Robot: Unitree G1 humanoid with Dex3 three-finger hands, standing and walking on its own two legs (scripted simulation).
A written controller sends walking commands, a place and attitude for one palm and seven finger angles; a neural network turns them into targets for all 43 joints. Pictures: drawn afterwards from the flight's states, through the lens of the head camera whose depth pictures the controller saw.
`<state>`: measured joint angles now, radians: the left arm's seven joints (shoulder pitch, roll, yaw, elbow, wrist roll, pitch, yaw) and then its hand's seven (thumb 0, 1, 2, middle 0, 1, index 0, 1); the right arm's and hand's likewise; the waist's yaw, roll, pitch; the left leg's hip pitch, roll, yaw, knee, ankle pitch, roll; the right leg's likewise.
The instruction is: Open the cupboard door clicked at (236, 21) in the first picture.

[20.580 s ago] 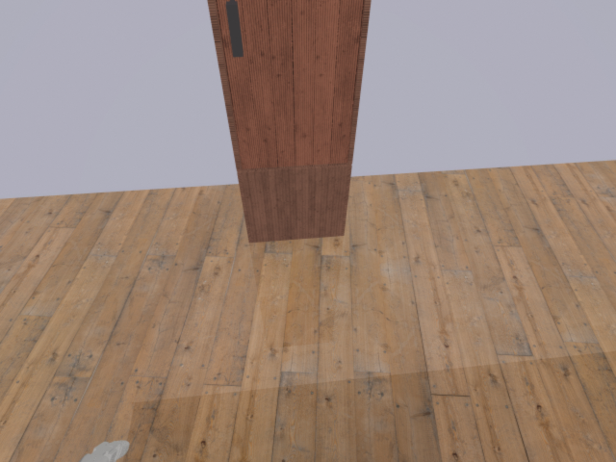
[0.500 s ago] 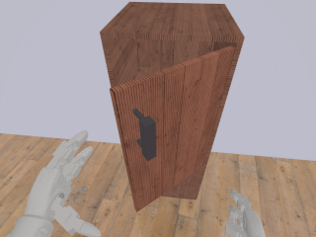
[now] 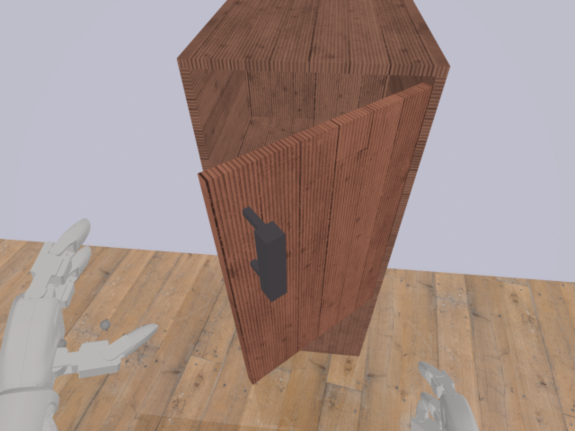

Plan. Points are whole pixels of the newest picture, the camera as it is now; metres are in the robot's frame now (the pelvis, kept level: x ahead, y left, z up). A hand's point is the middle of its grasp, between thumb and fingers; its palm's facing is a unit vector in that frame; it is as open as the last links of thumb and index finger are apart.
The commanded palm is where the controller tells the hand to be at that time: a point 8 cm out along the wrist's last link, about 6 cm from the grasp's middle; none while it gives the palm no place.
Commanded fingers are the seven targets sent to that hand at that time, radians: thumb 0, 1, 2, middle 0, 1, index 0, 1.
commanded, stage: draw the hand back to the body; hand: left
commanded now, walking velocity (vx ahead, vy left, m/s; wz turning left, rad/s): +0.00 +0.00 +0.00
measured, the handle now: (262, 253) +0.30 +0.08 +0.12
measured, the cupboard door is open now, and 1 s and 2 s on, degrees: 42 42 42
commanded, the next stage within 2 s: step back with the hand held close in 0.68 s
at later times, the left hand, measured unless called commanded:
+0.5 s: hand (103, 290) +0.21 +0.24 +0.15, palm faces +0.43 -0.81 -0.40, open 7.7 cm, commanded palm +0.16 +0.28 +0.17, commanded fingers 0.00 0.90 0.90 -0.20 -0.30 -0.20 -0.30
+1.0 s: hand (100, 294) +0.21 +0.24 +0.15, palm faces +0.37 -0.80 -0.47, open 7.4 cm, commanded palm +0.15 +0.28 +0.18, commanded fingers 0.00 0.90 0.90 -0.20 -0.30 -0.20 -0.30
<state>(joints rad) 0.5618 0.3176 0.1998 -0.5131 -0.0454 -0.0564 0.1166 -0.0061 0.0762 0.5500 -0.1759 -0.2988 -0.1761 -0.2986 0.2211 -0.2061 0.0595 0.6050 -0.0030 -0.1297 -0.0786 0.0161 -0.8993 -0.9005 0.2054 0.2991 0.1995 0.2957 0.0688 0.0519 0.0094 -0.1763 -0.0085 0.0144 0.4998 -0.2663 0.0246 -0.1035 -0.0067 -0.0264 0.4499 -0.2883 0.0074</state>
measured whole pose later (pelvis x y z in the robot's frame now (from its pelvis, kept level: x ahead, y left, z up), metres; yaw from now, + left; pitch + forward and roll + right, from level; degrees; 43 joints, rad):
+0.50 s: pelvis +0.02 -0.02 +0.00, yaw -1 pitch -3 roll +0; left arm 0.47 0.33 0.31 -0.39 -0.06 -0.07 0.12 0.01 0.84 0.88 -0.20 -0.30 -0.20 -0.30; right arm 0.18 -0.23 0.01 0.62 0.00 -0.07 -0.07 0.01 -0.90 -0.90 0.20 0.30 0.20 0.30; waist 0.07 0.06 0.01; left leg -0.12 0.01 0.02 0.43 -0.26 0.00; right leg -0.05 0.02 -0.02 0.39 -0.28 -0.02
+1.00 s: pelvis +0.00 -0.02 +0.00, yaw -2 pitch -1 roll -1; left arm 0.50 0.37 0.37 -0.40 -0.05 -0.13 0.10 0.01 0.89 0.90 -0.21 -0.30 -0.21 -0.30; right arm 0.15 -0.24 0.00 0.58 0.01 0.01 -0.06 0.01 -0.90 -0.90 0.20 0.30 0.20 0.30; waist 0.03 0.07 0.03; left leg -0.20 0.03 0.03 0.46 -0.24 0.00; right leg -0.13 0.03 -0.01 0.39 -0.24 -0.01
